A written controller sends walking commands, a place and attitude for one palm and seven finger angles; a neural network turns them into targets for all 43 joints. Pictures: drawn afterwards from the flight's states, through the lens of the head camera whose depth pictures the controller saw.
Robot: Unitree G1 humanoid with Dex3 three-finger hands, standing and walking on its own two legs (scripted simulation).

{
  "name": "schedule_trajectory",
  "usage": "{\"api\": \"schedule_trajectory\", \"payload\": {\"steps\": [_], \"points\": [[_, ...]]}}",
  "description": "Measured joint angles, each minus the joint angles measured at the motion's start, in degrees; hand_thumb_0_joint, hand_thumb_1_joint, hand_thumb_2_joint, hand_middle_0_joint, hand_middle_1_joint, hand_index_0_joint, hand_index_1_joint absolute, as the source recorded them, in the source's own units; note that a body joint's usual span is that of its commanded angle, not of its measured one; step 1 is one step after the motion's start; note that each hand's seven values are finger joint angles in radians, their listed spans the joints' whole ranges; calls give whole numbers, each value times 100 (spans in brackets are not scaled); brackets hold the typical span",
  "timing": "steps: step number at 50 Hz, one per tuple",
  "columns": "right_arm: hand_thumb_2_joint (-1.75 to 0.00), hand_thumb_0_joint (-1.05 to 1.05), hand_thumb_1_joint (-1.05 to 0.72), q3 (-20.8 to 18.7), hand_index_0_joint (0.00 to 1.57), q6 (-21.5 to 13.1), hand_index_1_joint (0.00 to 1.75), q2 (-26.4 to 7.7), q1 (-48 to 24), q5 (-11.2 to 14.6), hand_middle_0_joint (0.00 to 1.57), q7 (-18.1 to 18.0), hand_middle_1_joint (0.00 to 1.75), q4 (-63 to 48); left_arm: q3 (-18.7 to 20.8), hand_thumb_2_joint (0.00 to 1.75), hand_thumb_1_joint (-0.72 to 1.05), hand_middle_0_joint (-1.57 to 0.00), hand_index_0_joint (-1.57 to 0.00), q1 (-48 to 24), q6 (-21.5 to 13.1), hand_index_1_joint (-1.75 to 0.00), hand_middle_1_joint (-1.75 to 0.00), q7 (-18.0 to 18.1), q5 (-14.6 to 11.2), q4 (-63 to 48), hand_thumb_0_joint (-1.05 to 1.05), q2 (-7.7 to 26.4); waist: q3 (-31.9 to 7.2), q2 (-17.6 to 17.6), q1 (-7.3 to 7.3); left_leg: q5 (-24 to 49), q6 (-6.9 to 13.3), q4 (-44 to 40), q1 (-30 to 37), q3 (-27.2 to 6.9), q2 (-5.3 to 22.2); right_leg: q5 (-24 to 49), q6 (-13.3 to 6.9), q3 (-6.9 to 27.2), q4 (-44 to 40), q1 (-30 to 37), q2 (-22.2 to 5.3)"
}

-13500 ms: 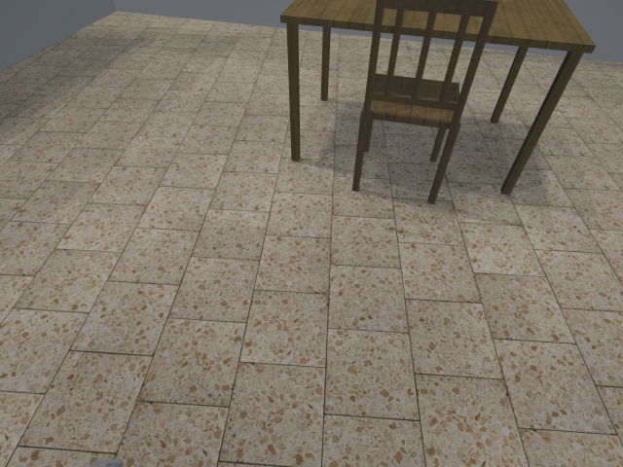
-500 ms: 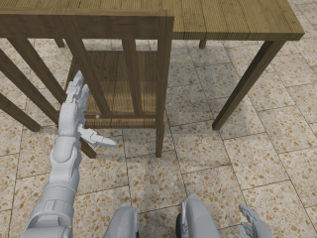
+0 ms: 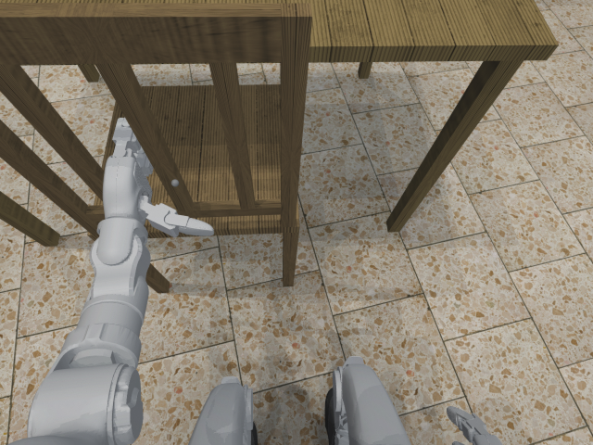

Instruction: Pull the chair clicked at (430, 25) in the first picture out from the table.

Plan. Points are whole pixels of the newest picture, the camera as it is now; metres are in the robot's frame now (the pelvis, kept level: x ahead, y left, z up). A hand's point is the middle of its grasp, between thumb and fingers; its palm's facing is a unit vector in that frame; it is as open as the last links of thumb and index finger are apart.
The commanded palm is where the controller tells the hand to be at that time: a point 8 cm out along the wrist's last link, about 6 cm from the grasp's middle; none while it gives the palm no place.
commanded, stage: push the fingers through the gap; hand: left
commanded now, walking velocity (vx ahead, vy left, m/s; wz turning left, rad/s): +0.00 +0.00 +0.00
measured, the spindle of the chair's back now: (158, 152) +0.50 +0.17 +0.03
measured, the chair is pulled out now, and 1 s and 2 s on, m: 0.00 0.00 0.02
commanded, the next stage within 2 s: hook a spindle and tug to test in 0.52 s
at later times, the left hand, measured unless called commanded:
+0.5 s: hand (174, 174) +0.47 +0.15 +0.02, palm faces +0.01 -1.00 -0.05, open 17.0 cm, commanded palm +0.44 +0.20 +0.02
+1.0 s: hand (175, 172) +0.47 +0.15 +0.03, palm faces +0.03 -1.00 -0.04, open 15.3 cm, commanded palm +0.44 +0.19 +0.02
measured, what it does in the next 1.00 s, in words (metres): stands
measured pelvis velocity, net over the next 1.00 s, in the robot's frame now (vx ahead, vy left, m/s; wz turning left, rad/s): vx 0.00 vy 0.00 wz -0.01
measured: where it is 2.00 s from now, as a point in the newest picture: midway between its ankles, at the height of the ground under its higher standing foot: outside the picture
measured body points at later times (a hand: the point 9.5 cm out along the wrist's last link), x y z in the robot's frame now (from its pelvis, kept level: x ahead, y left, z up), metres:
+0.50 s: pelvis +0.00 +0.00 +0.00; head +0.15 +0.01 +0.43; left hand +0.46 +0.20 +0.03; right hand +0.06 -0.26 -0.12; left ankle +0.00 +0.12 -0.62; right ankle +0.06 -0.13 -0.62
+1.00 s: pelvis +0.00 +0.00 +0.00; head +0.15 +0.01 +0.42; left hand +0.46 +0.20 +0.03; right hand +0.08 -0.26 -0.12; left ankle +0.00 +0.12 -0.62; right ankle +0.06 -0.13 -0.62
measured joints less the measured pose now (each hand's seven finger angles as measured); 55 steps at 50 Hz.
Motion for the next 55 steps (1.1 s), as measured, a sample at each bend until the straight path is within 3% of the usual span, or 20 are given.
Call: {"api": "schedule_trajectory", "payload": {"steps": [10,36,42,49,55], "points": [[-89,1,-91,17,20,132,30,1,65,-58,20,19,30,-13,260,30,-50,-6,-6,-519,-74,-8,-8,-69,115,483,-1,229,32,-8,-131,-11,6,72,-156,8,24,16,2,11,44,-157,27],[-89,1,-91,26,20,302,30,21,30,-44,20,68,30,-91,175,30,-50,-7,-7,-335,-60,-11,-11,-43,87,390,-1,127,15,-19,-101,-30,32,-11,-46,15,28,13,33,18,-62,-36,38],[-89,1,-91,17,20,302,30,37,9,-48,20,68,30,-112,144,30,-50,-13,-12,-266,-74,-29,-29,-12,83,259,-1,90,13,-20,-87,-39,29,2,-58,15,25,1,33,22,-43,-51,36],[-89,1,-91,11,20,312,30,42,14,-48,20,81,30,-71,112,30,-50,-23,-21,-316,-41,-62,-61,85,64,273,-1,64,17,-5,-51,-40,22,9,-73,-4,15,-13,26,5,-31,-58,26],[-89,1,-91,10,20,310,30,41,35,-43,20,71,30,-32,109,36,-37,-33,-30,-397,-51,-93,-93,59,41,368,-1,106,23,-6,-38,-41,19,13,-88,-19,10,-20,21,-8,-23,-69,21]]}}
